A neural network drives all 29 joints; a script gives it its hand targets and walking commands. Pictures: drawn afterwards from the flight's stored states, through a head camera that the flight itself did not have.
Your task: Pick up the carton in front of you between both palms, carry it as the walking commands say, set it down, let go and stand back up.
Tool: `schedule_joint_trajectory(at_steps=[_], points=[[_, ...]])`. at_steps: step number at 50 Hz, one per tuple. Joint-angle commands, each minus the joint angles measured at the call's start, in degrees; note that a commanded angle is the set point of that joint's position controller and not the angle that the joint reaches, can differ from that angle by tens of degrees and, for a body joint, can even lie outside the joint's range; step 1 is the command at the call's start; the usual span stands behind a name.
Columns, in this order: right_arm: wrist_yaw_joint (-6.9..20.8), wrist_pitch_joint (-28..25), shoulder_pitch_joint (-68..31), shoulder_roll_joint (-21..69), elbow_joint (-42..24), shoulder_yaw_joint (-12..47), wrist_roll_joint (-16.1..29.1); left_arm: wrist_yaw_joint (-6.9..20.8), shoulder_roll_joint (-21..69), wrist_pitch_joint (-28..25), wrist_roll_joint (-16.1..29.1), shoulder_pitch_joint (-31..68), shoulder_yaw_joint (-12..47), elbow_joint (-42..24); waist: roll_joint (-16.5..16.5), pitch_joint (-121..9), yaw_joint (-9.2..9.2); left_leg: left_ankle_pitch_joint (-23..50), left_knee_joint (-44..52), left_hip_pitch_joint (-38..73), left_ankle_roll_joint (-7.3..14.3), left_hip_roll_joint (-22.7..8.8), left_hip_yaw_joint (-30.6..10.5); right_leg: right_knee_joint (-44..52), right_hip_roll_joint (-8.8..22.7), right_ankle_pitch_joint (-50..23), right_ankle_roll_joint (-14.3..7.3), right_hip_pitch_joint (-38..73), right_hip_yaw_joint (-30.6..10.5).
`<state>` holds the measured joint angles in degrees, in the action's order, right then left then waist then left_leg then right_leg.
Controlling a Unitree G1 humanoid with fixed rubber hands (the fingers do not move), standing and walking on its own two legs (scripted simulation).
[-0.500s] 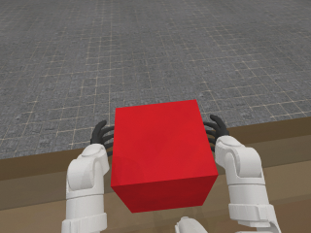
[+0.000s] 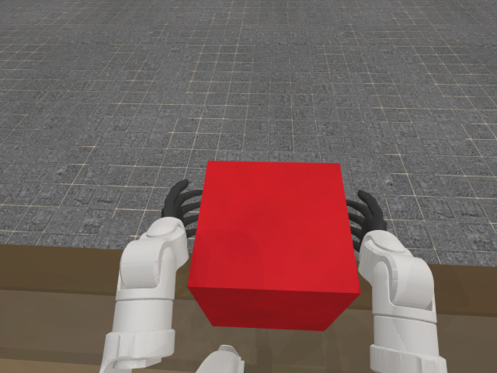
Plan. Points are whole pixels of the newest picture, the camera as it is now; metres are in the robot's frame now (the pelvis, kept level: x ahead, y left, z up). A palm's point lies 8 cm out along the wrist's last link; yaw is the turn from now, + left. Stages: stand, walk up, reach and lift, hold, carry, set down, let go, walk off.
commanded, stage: carry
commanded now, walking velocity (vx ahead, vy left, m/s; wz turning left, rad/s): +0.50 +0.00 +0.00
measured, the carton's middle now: (270, 252) +0.33 +0.02 -0.01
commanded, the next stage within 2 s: none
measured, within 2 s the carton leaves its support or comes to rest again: neither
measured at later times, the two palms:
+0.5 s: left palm (227, 130) +0.71 +0.16 -0.06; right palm (338, 128) +0.74 -0.14 -0.05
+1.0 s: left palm (248, 95) +1.11 +0.15 -0.20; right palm (325, 101) +1.09 -0.15 -0.20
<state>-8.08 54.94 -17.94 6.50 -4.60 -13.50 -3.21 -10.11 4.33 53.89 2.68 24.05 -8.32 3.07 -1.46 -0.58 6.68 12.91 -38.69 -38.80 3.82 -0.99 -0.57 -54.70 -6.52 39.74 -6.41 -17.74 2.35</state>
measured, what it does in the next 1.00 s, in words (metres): goes down: left foot 0.11 m lower, then right foot 0.11 m lower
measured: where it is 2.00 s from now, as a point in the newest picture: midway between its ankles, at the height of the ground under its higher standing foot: (277, 178)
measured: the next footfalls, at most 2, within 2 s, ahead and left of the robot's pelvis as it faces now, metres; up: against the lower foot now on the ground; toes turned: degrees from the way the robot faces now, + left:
left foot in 0.08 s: +0.21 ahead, +0.08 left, -0.11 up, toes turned +3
right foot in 0.46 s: +0.52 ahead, -0.07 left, -0.22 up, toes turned +1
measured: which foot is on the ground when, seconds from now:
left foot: up 0.00-0.06, down 0.08-0.46, up 0.48-0.84, down 0.86-1.00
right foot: down 0.00-0.08, up 0.10-0.44, down 0.46-0.86, up 0.88-1.00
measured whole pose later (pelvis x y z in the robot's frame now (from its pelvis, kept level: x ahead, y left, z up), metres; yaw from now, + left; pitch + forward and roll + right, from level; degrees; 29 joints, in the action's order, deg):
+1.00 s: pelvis +0.78 +0.03 -0.29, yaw +1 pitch +4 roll +1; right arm -10.2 56.8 -23.4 3.4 1.4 -8.1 0.8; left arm -8.0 5.4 57.0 -2.9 21.0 -11.6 -1.7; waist -0.5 -3.9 -6.7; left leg -22.7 -41.7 -23.6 6.7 5.9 4.4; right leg -76.4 -1.2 26.6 -1.9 -36.0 -1.4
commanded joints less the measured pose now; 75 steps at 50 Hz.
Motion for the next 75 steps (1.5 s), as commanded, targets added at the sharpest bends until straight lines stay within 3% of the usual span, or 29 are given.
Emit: schedule_joint_trajectory(at_steps=[1, 3, 4, 5, 6, 7, 10, 19, 22, 23, 24, 25, 26, 29, 38, 41, 42, 43, 44, 45, 46, 48, 58, 62, 64, 65, 67, 70, 75], points=[[3.5, -2.2, -36.4, 42.0, -6.1, 39.4, 12.9, 7.7, 50.7, -1.1, 15.5, 29.1, 37.8, -8.4, 8.8, -21.7, -3.29, 9.0, 1.4, 24.0, 1.6, 4.6, 8.2, 2.8, 9.6, -37.5, -2.6, -1.3, -6.4], [3.5, -1.3, -33.6, 39.9, -5.6, 39.8, 13.5, 6.6, 47.3, -0.4, 12.2, 27.0, 36.0, -8.2, 4.3, -24.5, -13.02, 2.7, 10.3, 38.4, 3.0, 3.9, 7.5, -17.1, 10.1, -53.5, 0.4, -2.8, -3.2], [3.6, -0.7, -32.2, 38.6, -4.8, 39.2, 13.2, 6.1, 45.2, 0.2, 10.3, 26.6, 34.5, -8.4, -7.9, -22.0, -17.09, 1.6, 13.2, 45.9, 4.6, 0.0, 3.8, -36.1, 4.9, -29.2, 2.6, -13.0, 0.6], [3.3, 0.1, -29.7, 36.7, -0.9, 38.1, 13.5, 5.5, 41.9, 1.5, 8.2, 25.7, 32.5, -7.9, -13.5, -23.7, -12.06, 33.1, 0.3, 57.1, 8.9, -10.3, -13.9, -41.3, 0.6, -4.2, 4.8, -27.5, -1.3], [3.0, 0.9, -31.0, 35.5, -1.2, 39.6, 15.4, 4.7, 40.6, 2.3, 6.1, 20.8, 29.9, -6.2, -9.3, -29.8, -12.09, 19.5, -0.4, 65.8, 17.2, -20.5, -28.3, -43.5, 2.4, -3.4, 5.9, -38.0, -6.7], [3.0, 1.2, -31.6, 38.0, -1.8, 41.2, 17.8, 3.9, 37.7, 3.0, 4.3, 20.2, 27.6, -7.3, -2.6, -27.6, -12.0, 4.9, 1.0, 59.6, 17.6, -17.8, -32.8, -37.1, 5.5, -7.6, 3.8, -41.1, -9.2], [4.5, 1.4, -40.0, 45.2, -2.2, 44.1, 22.6, 3.5, 39.7, 2.8, 1.9, 21.8, 24.9, -6.6, 4.8, -21.0, -11.35, -8.4, 4.0, 39.7, 16.7, -17.0, -32.0, -18.2, 8.8, -10.5, 4.7, -36.4, -9.0], [6.2, -1.7, -38.9, 48.8, -1.0, 43.1, 22.9, 5.6, 45.4, -0.3, 6.4, 30.3, 33.2, -13.8, -5.9, -17.0, -12.99, -22.3, -5.3, 18.8, 7.1, -1.6, -4.2, 23.0, 4.5, -59.7, 3.0, -4.0, 4.4], [4.8, -0.8, -33.1, 45.0, 0.2, 41.1, 19.0, 5.2, 42.0, 0.9, 6.6, 26.8, 33.6, -13.1, -3.0, -24.4, -1.05, 1.3, -29.4, 18.8, 2.5, -3.7, 1.4, 22.3, 3.5, -56.5, 0.7, 15.7, 6.4], [4.2, -0.1, -33.2, 42.8, 0.1, 39.4, 17.1, 5.3, 41.0, 1.5, 7.0, 24.5, 32.9, -11.2, 5.8, -22.6, 3.59, -10.1, -47.3, 13.4, -0.1, 0.6, 4.4, 28.8, 5.7, -53.5, -0.8, 20.8, 3.4], [3.2, 0.6, -32.4, 40.4, 1.3, 36.9, 14.4, 5.3, 39.6, 2.2, 7.0, 23.3, 32.3, -9.2, 10.9, -19.7, 1.73, -50.2, -59.9, -0.3, -1.7, 6.6, 4.0, 19.7, 13.0, -73.0, -0.9, 27.1, -6.3], [2.6, 1.8, -28.7, 38.2, 3.2, 34.5, 12.3, 4.7, 37.1, 2.4, 8.8, 25.4, 33.0, -7.9, 18.6, -27.6, -2.05, -49.4, -60.6, -12.3, -2.1, 6.8, -2.0, 18.3, 24.4, -72.7, -11.3, 38.4, -30.8], [1.9, 2.2, -29.0, 35.6, 1.2, 33.3, 11.0, 4.8, 40.2, 2.5, 10.8, 26.8, 35.0, -8.6, 11.4, -24.9, -0.37, -44.4, -53.0, -17.0, -1.3, 2.6, -4.8, 20.2, 23.6, -56.1, -13.0, 33.5, -37.3], [1.4, 2.1, -28.3, 37.5, 3.0, 30.0, 8.4, 6.4, 46.4, 2.9, 16.1, 33.9, 37.7, -10.2, -0.2, -22.6, -2.72, -40.2, -37.8, -14.4, -1.9, -1.1, -5.5, 20.1, 24.2, -50.1, -13.9, 19.8, -35.4], [3.8, -2.0, -36.6, 44.3, -5.5, 38.6, 12.4, 8.2, 52.9, -1.2, 16.7, 32.5, 38.5, -8.8, 7.2, -17.7, -0.08, 8.9, 7.4, 15.1, -0.3, 3.4, 6.1, 12.4, 8.7, -31.7, -5.0, -0.4, -10.4], [3.7, -1.4, -34.8, 40.7, -6.0, 39.7, 13.4, 7.0, 48.5, -0.6, 13.4, 27.4, 36.8, -9.0, 7.2, -22.0, -6.47, 5.8, 5.2, 28.4, 1.8, 4.5, 8.4, -2.7, 9.9, -44.8, -1.4, 0.1, -5.7], [3.6, -0.9, -33.0, 39.7, -5.1, 39.5, 13.4, 6.5, 46.7, -0.1, 11.7, 26.8, 35.6, -9.1, 2.4, -25.1, -13.67, 3.8, 10.6, 39.8, 2.3, 4.0, 8.0, -14.5, 10.1, -54.0, 0.8, -2.0, -2.5], [3.8, -0.2, -31.2, 38.1, -4.6, 38.9, 13.4, 5.9, 44.7, 0.4, 9.9, 27.3, 34.5, -9.6, -6.9, -20.7, -15.54, 3.9, 14.3, 43.6, 4.1, -0.2, 4.2, -34.5, 4.5, -27.8, 2.2, -11.1, 0.3], [3.6, 0.7, -29.6, 36.8, -1.1, 37.9, 13.7, 5.1, 40.9, 1.6, 7.8, 26.0, 32.1, -8.6, -9.8, -22.2, -12.9, 30.1, 1.2, 55.6, 6.9, -9.4, -10.0, -39.8, 1.0, -2.3, 4.0, -25.6, -0.6], [3.0, 1.1, -31.0, 35.2, -1.1, 39.4, 15.2, 4.6, 40.2, 2.6, 6.2, 21.2, 29.6, -8.7, -13.2, -30.4, -12.18, 5.1, 5.5, 62.5, 20.2, -22.0, -34.3, -42.9, 1.2, -3.3, 6.0, -37.2, -5.3], [3.3, 1.4, -32.5, 39.1, -1.1, 40.9, 18.0, 3.9, 37.6, 3.2, 5.2, 24.2, 28.3, -10.2, -3.0, -24.7, -11.38, 0.3, 5.8, 54.4, 18.2, -18.2, -37.6, -33.9, 5.7, -8.7, 3.4, -38.2, -8.7], [4.0, 2.1, -36.5, 42.7, -1.8, 42.5, 20.3, 3.5, 39.5, 3.3, 3.4, 23.9, 26.6, -7.9, 5.3, -19.2, -11.89, 5.0, 3.6, 44.6, 15.2, -15.1, -27.7, -22.0, 8.1, -13.5, 4.5, -37.6, -7.2], [6.2, -1.0, -38.8, 48.8, -3.3, 44.1, 23.6, 5.3, 44.6, 0.1, 6.2, 31.3, 33.2, -16.6, -3.5, -16.9, -14.77, -19.9, -1.0, 25.4, 7.9, -1.4, -7.1, 23.9, 5.7, -61.1, 2.4, -10.3, 2.3], [4.4, 0.2, -32.3, 43.5, -0.9, 42.1, 19.4, 5.0, 39.8, 1.9, 5.9, 25.1, 33.1, -14.4, -3.1, -18.9, -9.0, -6.8, -20.0, 30.0, 5.1, -0.8, -4.2, 35.1, 5.7, -59.7, 1.1, 3.0, 4.8], [3.7, 1.3, -31.6, 40.8, -0.3, 40.0, 17.1, 4.8, 37.1, 2.7, 5.2, 23.8, 31.4, -12.4, 9.1, -24.6, -5.21, -44.6, -45.3, 9.6, 0.3, 4.0, 2.2, 22.6, 17.3, -79.9, -1.3, 28.6, -5.8], [3.3, 2.3, -30.7, 39.8, 0.8, 39.2, 17.0, 4.3, 35.4, 3.0, 6.2, 22.9, 30.4, -9.7, 17.3, -30.9, -3.35, -52.9, -54.2, -6.0, -1.9, 4.8, -0.6, 14.1, 26.7, -92.0, -8.6, 44.9, -21.5], [2.5, 2.7, -31.2, 39.4, -1.0, 38.3, 16.3, 4.0, 38.8, 3.2, 8.4, 22.2, 31.9, -10.2, 11.1, -34.1, 0.2, -43.9, -53.1, -17.6, -1.1, 1.3, -3.2, 23.6, 28.1, -49.6, -14.7, 43.2, -36.0], [3.0, 1.2, -34.3, 44.0, -2.3, 36.3, 14.2, 6.4, 49.1, 1.9, 14.3, 33.2, 37.9, -15.3, 0.0, -26.3, -2.34, -40.6, -41.6, -12.4, -1.9, -1.7, -2.3, 27.1, 25.5, -47.3, -13.2, 22.9, -30.9], [4.3, -1.7, -34.3, 47.4, -3.9, 39.5, 12.7, 9.1, 53.7, -0.8, 17.2, 36.2, 41.3, -15.4, 8.5, -24.3, -3.56, -27.8, -20.0, -6.8, -2.2, -2.3, 1.4, 29.1, 19.0, -54.4, -8.4, 17.6, -16.0]])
